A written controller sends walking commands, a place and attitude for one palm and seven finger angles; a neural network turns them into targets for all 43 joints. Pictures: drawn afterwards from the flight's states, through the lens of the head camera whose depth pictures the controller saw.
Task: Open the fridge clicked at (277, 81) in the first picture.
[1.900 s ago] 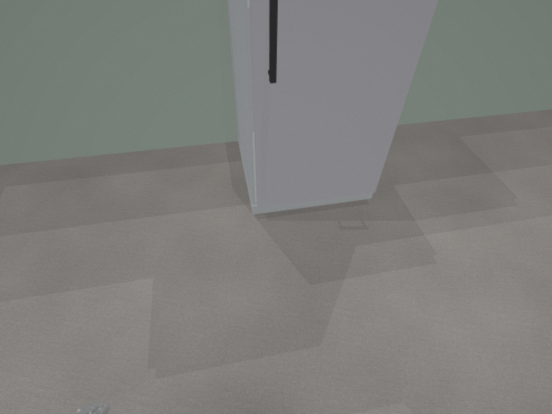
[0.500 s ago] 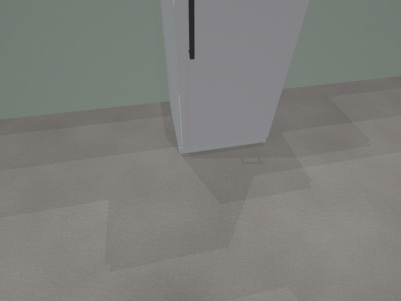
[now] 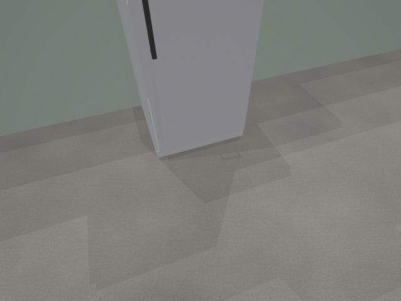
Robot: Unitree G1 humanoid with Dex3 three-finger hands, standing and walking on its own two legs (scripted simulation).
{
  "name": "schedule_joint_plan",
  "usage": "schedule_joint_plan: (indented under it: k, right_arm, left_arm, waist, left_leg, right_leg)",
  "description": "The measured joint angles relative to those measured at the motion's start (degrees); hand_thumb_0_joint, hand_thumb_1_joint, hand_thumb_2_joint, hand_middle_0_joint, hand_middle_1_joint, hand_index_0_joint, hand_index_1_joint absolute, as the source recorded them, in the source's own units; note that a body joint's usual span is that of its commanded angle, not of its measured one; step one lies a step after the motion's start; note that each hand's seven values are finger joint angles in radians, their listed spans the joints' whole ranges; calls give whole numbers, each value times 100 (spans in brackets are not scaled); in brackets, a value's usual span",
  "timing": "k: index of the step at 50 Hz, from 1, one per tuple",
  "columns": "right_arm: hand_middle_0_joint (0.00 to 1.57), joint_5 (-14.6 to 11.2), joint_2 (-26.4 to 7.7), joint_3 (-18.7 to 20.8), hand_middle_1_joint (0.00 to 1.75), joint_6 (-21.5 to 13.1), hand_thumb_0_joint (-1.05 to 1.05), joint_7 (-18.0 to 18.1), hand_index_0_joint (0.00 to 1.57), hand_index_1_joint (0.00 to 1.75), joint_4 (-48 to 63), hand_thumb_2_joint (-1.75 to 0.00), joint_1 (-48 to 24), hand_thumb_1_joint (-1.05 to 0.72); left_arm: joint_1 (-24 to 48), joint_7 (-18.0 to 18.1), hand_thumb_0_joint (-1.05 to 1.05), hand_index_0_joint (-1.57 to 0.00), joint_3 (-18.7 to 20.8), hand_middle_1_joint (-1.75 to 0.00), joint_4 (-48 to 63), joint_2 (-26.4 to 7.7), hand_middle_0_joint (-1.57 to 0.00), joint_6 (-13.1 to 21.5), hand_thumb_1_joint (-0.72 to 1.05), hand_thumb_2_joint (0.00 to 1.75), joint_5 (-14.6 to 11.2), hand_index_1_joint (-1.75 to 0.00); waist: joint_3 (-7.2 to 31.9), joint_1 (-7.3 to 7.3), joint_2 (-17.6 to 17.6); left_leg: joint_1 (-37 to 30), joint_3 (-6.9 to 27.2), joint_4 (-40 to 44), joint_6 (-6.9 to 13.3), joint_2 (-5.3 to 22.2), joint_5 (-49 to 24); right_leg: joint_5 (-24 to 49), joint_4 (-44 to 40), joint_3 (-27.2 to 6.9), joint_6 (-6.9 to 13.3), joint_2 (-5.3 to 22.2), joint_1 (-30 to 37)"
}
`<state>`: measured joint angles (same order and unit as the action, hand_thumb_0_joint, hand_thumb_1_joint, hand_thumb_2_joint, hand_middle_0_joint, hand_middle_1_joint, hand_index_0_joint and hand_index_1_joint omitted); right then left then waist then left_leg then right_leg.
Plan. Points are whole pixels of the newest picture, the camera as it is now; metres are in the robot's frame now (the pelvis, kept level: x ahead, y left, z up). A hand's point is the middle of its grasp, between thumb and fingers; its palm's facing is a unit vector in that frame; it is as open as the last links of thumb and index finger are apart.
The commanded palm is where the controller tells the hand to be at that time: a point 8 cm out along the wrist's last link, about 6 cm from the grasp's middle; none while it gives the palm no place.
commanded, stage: walk to a spot facing it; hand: left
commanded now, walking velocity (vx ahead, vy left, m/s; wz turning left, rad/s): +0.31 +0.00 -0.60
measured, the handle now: (147, 22) +1.05 +0.30 +0.12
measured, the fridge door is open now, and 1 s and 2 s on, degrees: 0 0 0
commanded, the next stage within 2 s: none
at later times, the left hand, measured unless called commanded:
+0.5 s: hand (108, 292) +0.17 +0.25 -0.18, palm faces -0.16 -0.97 -0.18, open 7.4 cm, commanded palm none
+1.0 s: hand (216, 158) +0.60 +0.01 -0.16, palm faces -0.62 -0.77 -0.18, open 7.4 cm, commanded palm none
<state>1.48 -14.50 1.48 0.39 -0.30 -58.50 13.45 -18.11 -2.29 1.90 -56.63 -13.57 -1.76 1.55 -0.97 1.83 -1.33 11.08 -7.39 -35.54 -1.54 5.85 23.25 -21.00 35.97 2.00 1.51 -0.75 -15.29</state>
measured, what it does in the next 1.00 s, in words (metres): walks ahead, turning right: left foot, then right foot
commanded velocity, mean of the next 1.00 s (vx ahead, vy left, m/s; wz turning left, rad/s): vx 0.25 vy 0.00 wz -0.59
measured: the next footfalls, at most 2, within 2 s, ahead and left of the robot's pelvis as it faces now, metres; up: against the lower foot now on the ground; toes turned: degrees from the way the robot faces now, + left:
left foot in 0.42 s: +0.27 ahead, +0.14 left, +0.00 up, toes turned -8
right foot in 0.94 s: +0.41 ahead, -0.18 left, +0.00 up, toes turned -40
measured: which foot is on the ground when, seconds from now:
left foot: down 0.00-0.00, up 0.02-0.40, down 0.42-0.92, up 0.94-1.00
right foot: down 0.00-0.42, up 0.44-0.92, down 0.94-1.00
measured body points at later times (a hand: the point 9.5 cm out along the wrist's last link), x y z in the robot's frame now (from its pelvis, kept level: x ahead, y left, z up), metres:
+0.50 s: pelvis +0.17 +0.05 +0.00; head +0.20 +0.07 +0.45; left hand +0.18 +0.30 -0.16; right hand +0.25 -0.21 -0.11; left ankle +0.23 +0.14 -0.72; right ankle +0.02 -0.06 -0.66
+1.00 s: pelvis +0.36 -0.04 -0.01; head +0.41 -0.07 +0.43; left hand +0.63 +0.05 -0.14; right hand +0.14 -0.18 -0.15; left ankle +0.28 +0.14 -0.64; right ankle +0.38 -0.15 -0.72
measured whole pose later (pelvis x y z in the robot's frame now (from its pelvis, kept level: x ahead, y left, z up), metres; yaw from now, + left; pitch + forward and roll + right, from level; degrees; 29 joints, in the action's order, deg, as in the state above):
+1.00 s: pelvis +0.36 -0.04 -0.01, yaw -35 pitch -1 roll +0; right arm 0.6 -10.3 2.1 -0.4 0.5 -61.1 25.2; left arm -1.9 -2.0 2.6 -49.6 -12.6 1.7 0.8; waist -7.8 -3.6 1.2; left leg 12.9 -10.8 -68.0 -3.6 9.3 30.9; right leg -12.4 38.9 8.0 5.8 -0.5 -25.7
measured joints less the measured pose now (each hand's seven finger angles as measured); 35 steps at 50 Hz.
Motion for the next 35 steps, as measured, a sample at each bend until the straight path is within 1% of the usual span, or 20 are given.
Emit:
schedule_joint_plan:
  k: [1, 2, 4, 5, 7, 11, 15, 17, 19, 20, 21, 22, 24, 25, 26, 27, 29, 31, 33, 35]
  right_arm:
    - [20, -9, 6, 18, 30, 39, 0, -5, 21, 30, -19, -90, 52, -90]
    - [20, -10, 9, 28, 30, 83, 0, -11, 21, 30, -60, -90, 84, -90]
    - [20, -1, 32, 56, 30, 125, 0, -31, 20, 30, -116, -90, 83, -90]
    - [20, 9, 50, 72, 30, 119, 1, -44, 20, 30, -102, -90, 54, -90]
    - [20, 19, 101, 104, 30, 64, 1, -65, 20, 30, -10, -90, -36, -90]
    - [20, 4, 222, 153, 30, -36, 1, -86, 20, 30, 255, -90, -275, -90]
    - [20, -16, 323, 168, 30, -84, 1, -105, 20, 30, 432, -90, -508, -90]
    - [20, -30, 370, 163, 30, -112, 1, -112, 20, 30, 491, -90, -619, -90]
    - [20, -44, 411, 140, 30, -169, 1, -108, 20, 30, 554, -90, -700, -90]
    - [20, -46, 427, 118, 30, -219, 1, -97, 20, 30, 590, -90, -727, -90]
    - [20, -44, 426, 84, 30, -291, 0, -76, 20, 30, 641, -90, -743, -90]
    - [20, -17, 444, 67, 30, -374, 0, -44, 20, 30, 670, -90, -782, -90]
    - [20, 10, 533, 11, 30, -445, 0, -9, 20, 30, 690, -90, -791, -90]
    - [20, 14, 578, -8, 30, -458, 0, 3, 20, 30, 683, -90, -728, -90]
    - [20, 16, 616, -18, 30, -469, 0, 22, 20, 30, 659, -90, -633, -90]
    - [20, 20, 645, -21, 30, -481, 0, 43, 20, 30, 614, -90, -520, -90]
    - [20, 21, 681, -21, 30, -502, 0, 82, 20, 30, 472, -90, -267, -90]
    - [20, -21, 642, 68, 30, -532, -1, 159, 21, 30, 344, -90, -21, -92]
    - [20, -19, 535, 108, 30, -538, -1, 177, 21, 30, 219, -90, 206, -93]
    - [20, -12, 434, 127, 30, -525, -1, 171, 20, 30, 97, -90, 420, -93]
  left_arm:
    - [-58, 26, 1, -20, 3, -30, 14, 57, -20, 87, 91, 90, 2, -30]
    - [-117, 74, 1, -20, -2, -30, 13, 128, -20, 157, 91, 90, -15, -30]
    - [-294, 146, 1, -20, -15, -30, -5, 268, -20, 251, 91, 90, -35, -30]
    - [-393, 165, 1, -20, -24, -30, -32, 330, -20, 277, 91, 90, -34, -30]
    - [-571, 177, 1, -20, -39, -30, -117, 434, -20, 307, 91, 90, -27, -30]
    - [-811, 169, 1, -20, -45, -30, -268, 558, -20, 350, 91, 90, -18, -30]
    - [-881, 186, 1, -20, -4, -30, -329, 554, -20, 364, 91, 90, -2, -30]
    - [-870, 208, 1, -20, 34, -30, -330, 506, -20, 360, 91, 90, 13, -30]
    - [-844, 220, 1, -20, 82, -30, -323, 431, -20, 339, 91, 90, 16, -30]
    - [-841, 221, 1, -20, 111, -30, -315, 388, -20, 328, 91, 90, 6, -30]
    - [-861, 218, 1, -20, 143, -30, -298, 355, -20, 321, 91, 90, -9, -30]
    - [-814, 204, 1, -20, 187, -30, -305, 311, -20, 291, 91, 90, -39, -30]
    - [-610, 179, 1, -20, 270, -30, -346, 171, -20, 205, 91, 90, -53, -30]
    - [-497, 159, 1, -20, 308, -30, -352, 97, -20, 166, 91, 90, -38, -30]
    - [-372, 128, 1, -20, 341, -30, -331, 22, -20, 132, 91, 90, -18, -30]
    - [-240, 95, 1, -20, 373, -30, -277, -47, -20, 104, 91, 90, 5, -30]
    - [18, 50, 1, -20, 426, -30, -104, -153, -19, 67, 91, 90, 36, -30]
    - [243, 27, 1, -19, 460, -30, 86, -201, -19, 52, 91, 90, 48, -30]
    - [461, 8, 1, -19, 474, -30, 240, -213, -19, 27, 92, 90, 61, -30]
    - [689, -13, 1, -19, 461, -30, 352, -203, -19, -5, 92, 90, 69, -30]
  waist:
    - [-5, 8, -50]
    - [-16, 28, -95]
    - [-20, 96, -115]
    - [-20, 110, -96]
    - [-30, 95, -32]
    - [-48, 81, 90]
    - [-61, 155, 152]
    - [-70, 218, 197]
    - [-69, 270, 256]
    - [-62, 278, 287]
    - [-44, 278, 287]
    - [-64, 248, 308]
    - [-132, 218, 420]
    - [-122, 180, 450]
    - [-102, 137, 466]
    - [-82, 106, 473]
    - [-40, 74, 481]
    - [-8, 32, 470]
    - [-3, -30, 445]
    - [-44, -104, 409]
  left_leg:
    - [259, 110, -628, 0, 42, 384]
    - [541, 280, -1286, 7, 19, 536]
    - [1045, 467, -2242, 9, -67, 379]
    - [1258, 486, -2480, -9, -93, 196]
    - [1598, 461, -2574, -61, -104, -174]
    - [2038, 457, -2190, -151, -61, -717]
    - [2140, 514, -1551, -176, -58, -955]
    - [2016, 513, -1088, -153, -101, -912]
    - [1733, 488, -494, -112, -181, -882]
    - [1510, 454, -113, -84, -229, -940]
    - [1252, 425, 259, -14, -241, -1024]
    - [1219, 350, 206, 97, -229, -1281]
    - [1098, 86, -144, 230, -180, -926]
    - [954, -25, -124, 258, -154, -756]
    - [789, -114, -13, 270, -139, -663]
    - [617, -196, 153, 260, -129, -656]
    - [288, -371, 521, 262, -127, -701]
    - [-15, -563, 854, 280, -145, -709]
    - [-286, -744, 1107, 286, -168, -678]
    - [-539, -906, 1282, 275, -178, -606]
  right_leg:
    - [187, 78, 45, 86, -59, -50]
    - [158, 130, 73, 153, -117, -42]
    - [92, -74, 13, 224, -206, 110]
    - [127, -260, -54, 233, -230, 208]
    - [292, -667, -206, 207, -243, 411]
    - [493, -1260, -535, 172, -248, 722]
    - [431, -1502, -811, 84, -248, 975]
    - [298, -1482, -943, 21, -227, 1079]
    - [78, -1340, -1077, -57, -192, 1159]
    - [-87, -1173, -1150, -102, -177, 1166]
    - [-305, -844, -1231, -117, -203, 1094]
    - [-527, -179, -1189, -83, -216, 861]
    - [-730, 1560, -915, -20, -170, 183]
    - [-631, 2282, -709, -8, -118, -158]
    - [-452, 2808, -490, -11, -36, -470]
    - [-237, 3141, -298, -28, 58, -749]
    - [201, 3409, -49, -90, 239, -1232]
    - [563, 3394, 50, -162, 387, -1628]
    - [854, 3223, 89, -231, 507, -1930]
    - [1065, 2861, 134, -279, 603, -2110]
